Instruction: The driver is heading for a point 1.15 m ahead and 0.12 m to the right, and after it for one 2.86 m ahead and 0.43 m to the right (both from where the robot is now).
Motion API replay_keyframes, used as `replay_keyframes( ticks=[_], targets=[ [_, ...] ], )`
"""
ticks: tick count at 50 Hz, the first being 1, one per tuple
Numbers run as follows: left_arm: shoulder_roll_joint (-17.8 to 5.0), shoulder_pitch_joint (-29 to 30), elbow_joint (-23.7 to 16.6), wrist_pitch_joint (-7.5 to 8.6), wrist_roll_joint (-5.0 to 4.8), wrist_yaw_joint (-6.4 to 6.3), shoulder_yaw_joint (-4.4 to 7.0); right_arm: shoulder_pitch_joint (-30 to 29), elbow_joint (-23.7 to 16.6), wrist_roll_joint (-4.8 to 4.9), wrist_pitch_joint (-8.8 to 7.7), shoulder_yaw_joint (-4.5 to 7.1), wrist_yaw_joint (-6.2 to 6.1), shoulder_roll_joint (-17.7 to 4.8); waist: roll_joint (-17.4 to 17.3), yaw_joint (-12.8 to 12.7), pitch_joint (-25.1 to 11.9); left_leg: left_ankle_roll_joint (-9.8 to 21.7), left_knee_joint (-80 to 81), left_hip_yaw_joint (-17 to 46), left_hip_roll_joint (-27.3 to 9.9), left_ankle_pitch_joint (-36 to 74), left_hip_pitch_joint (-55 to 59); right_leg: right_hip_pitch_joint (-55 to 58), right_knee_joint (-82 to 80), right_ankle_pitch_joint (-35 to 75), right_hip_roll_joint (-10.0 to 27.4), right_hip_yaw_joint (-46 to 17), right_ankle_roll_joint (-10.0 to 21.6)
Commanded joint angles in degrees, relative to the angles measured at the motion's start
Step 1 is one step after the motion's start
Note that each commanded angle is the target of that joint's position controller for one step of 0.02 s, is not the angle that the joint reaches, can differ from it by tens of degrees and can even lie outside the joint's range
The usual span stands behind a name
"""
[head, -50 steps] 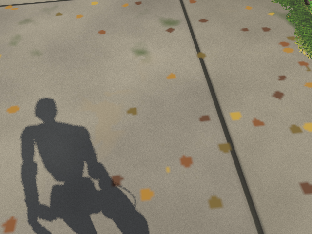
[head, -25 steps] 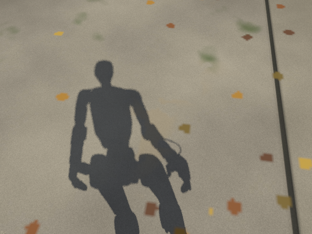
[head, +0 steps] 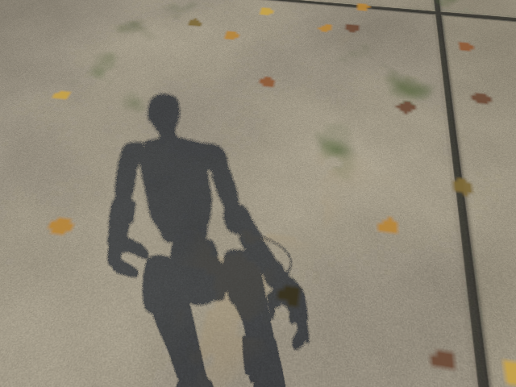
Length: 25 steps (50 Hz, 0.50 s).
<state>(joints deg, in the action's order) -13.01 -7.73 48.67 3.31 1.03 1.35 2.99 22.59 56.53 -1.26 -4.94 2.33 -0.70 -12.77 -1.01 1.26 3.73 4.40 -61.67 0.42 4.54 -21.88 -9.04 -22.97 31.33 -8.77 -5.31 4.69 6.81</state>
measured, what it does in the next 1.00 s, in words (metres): walks ahead, turning right: left foot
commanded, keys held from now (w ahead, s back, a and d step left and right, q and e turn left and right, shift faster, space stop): w+e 0.36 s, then w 0.54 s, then w+q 0.10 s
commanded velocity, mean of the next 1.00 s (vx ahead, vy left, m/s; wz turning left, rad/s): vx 0.50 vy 0.00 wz -0.27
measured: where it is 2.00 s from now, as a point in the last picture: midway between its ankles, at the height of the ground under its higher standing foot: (301, 195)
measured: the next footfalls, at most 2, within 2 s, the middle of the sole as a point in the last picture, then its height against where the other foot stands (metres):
left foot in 0.48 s outside the picture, level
right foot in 1.02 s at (339, 313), level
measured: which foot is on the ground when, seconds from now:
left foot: up 0.00-0.46, down 0.48-1.00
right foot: down 0.00-0.48, up 0.50-1.00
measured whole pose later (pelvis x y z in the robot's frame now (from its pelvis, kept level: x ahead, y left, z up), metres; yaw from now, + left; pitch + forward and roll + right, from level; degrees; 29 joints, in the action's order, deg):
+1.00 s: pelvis +0.52 -0.06 +0.01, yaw -17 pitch +2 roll +1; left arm -12.3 0.3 42.2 3.2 2.1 1.7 0.3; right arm 28.5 55.6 -0.7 -4.6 1.6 0.2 -12.0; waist 1.2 5.3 2.1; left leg 2.0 -16.7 -0.8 2.9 -22.0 4.2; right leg -26.5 29.6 -6.9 0.4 3.2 4.3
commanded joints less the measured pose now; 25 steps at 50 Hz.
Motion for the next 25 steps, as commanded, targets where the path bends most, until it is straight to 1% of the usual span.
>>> replay_keyframes(
  ticks=[1,2,3,5,6,7,9,11,13,16,18,19,20,21,22,23,24,25],
  targets=[
    [-6.33,-7.52,0.26,-0.27,-0.38,0.14,2.09,-4.05,-7.08,-0.29,-1.98,1.19,0.74,-6.94,-0.95,-2.22,-3.16,-0.62,-12.68,3.75,-6.61,4.86,-27.35,21.16,-18.12,1.26,20.1,-31.69,12.37],
    [-5.55,-8.03,0.92,0.05,-0.45,-0.23,1.71,-5.1,-8.18,-0.89,-1.32,1.16,0.92,-6.42,-1.13,-0.78,-1.65,-1.38,-9.37,3.88,-7.84,5.29,-25.36,16.72,-18.67,6.19,17.59,-28.3,10.87],
    [-5.49,-8.33,1.38,0.4,-0.56,-0.49,1.54,-4.04,-8.2,-1.38,-0.33,0.84,1.12,-5.23,-0.08,0.54,-1.97,-2.21,-6.93,3.5,-8.43,5.52,-23.03,14.21,-19.22,8.9,15.65,-25.51,9.75],
    [-7.12,-10.5,1.88,1.25,-0.99,-0.59,1.92,-4.02,-8.97,-1.78,1.05,0.59,1.37,-4.33,1.8,0.97,-2.68,-3.78,-3.19,2.06,-8.66,5.57,-22.24,12.12,-19.82,13.26,13.9,-22.69,9.65],
    [-7.96,-11.4,1.96,1.37,-1.07,-0.66,2.14,-5.46,-9.73,-1.8,1.45,0.52,1.44,-4.24,2.33,0.81,-2.47,-4.57,-1.03,1.36,-8.79,6.69,-22.94,11.19,-20.4,13.25,13.14,-21.75,9.62],
    [-8.5,-12.29,1.94,1.33,-1.11,-0.74,2.27,-8.07,-10.86,-1.77,1.7,0.48,1.5,-4.32,2.74,0.33,-1.77,-5.34,1.66,0.73,-9.01,8.62,-24.15,10.46,-21.13,12.63,12.44,-21.23,9.33],
    [-8.47,-14.83,2.06,1.06,-1.23,-0.81,2.29,-14.59,-13.49,-1.59,1.95,0.41,1.59,-4.55,3.45,-1.5,-0.28,-6.64,8.26,-0.18,-9.16,13.57,-26.91,10.75,-21.9,12.67,11.3,-21.15,7.99],
    [-8.44,-17.42,2.09,0.78,-1.25,-0.84,2.38,-19.12,-15.22,-1.38,2.06,0.2,1.81,-4.31,4.2,-3.39,-0.61,-7.17,13.69,-0.34,-8.55,18.28,-28.15,13.3,-20.92,14.7,10.55,-21.32,6.13],
    [-8.75,-19.77,2.03,0.55,-1.19,-1.07,2.53,-22.58,-16.62,-1.09,2.01,-0.03,2.02,-4.2,4.73,-5.01,-1.45,-7.26,17.6,-0.18,-7.66,20.88,-28.99,16.83,-19.28,17.13,10.41,-22.01,5.05],
    [-9.02,-22.11,1.65,0.25,-0.66,-1.55,2.63,-27.65,-18.88,-0.73,1.71,-0.5,2.15,-4.24,5.26,-6.66,-1.64,-6.94,22.45,0.03,-6.2,20.51,-29.94,21.65,-16.5,20.9,11.07,-23.96,5.38],
    [-9.56,-22.42,1.04,0.13,-0.15,-1.89,2.81,-29.62,-20.25,-0.43,1.24,-0.68,2.15,-4.72,5.68,-6.93,-1.76,-6.28,25.81,0.47,-5.21,19.06,-28.59,23.83,-14.14,23.28,11.99,-25.67,5.37],
    [-9.86,-21.61,0.66,0.17,-0.06,-2.17,2.9,-28.8,-20.34,-0.35,0.97,-0.66,2.15,-5.13,6.01,-6.11,-2.01,-5.64,28.17,0.75,-5.08,18.63,-26.3,24.33,-13.31,23.92,12.55,-25.98,4.78],
    [-10.05,-20.26,0.19,0.25,-0.08,-2.37,2.94,-26.73,-19.92,-0.31,0.69,-0.53,2.06,-5.67,6.36,-4.9,-2.35,-4.78,30.66,0.72,-4.73,17.83,-21.87,23.44,-12.38,24.81,12.85,-25.95,3.75],
    [-10.32,-18.81,-0.18,0.42,-0.09,-2.36,2.96,-23.26,-18.94,-0.24,0.42,-0.2,1.79,-6.48,6.68,-3.28,-3.29,-3.71,32.55,0.24,-3.78,16.26,-15.51,21.92,-10.32,28.37,12.76,-25.59,2.6],
    [-10.54,-18.14,-0.23,0.71,-0.16,-2.13,2.94,-17.5,-17.06,-0.28,0.04,0.41,1.29,-7.65,6.03,-0.93,-5.82,-2.47,34.61,-0.62,-2.44,15.36,-7.72,21.39,-4.86,33.84,11.61,-24.63,1.57],
    [-9.98,-18.01,-0.11,1.11,-0.52,-1.66,2.72,-10.54,-15.26,-0.71,-0.65,1.08,0.61,-9.21,3.43,2.42,-9.97,-0.67,37.17,0.61,-4.54,16.61,2.52,18.73,4.74,32.8,8.61,-21.7,0.37],
    [-6.6,-18.56,-1.82,1.54,-0.96,-1.31,1.7,-1.49,-14.81,-2.0,-1.0,1.87,-0.37,-12.88,-2.14,5.41,-18.09,2.41,37.39,13.54,-17.08,7.73,15.23,11.37,19.37,16.81,5.88,-18.34,-0.61],
    [-2.85,-28.23,-1.58,1.12,-2.78,-1.32,1.14,-0.02,-13.56,-2.54,-0.14,3.36,-0.23,-18.21,-15.91,0.93,-22.33,10.65,42.89,39.71,-29.89,6.24,26.36,-5.44,34.81,-21.42,-3.52,-11.59,-2.72]
  ],
)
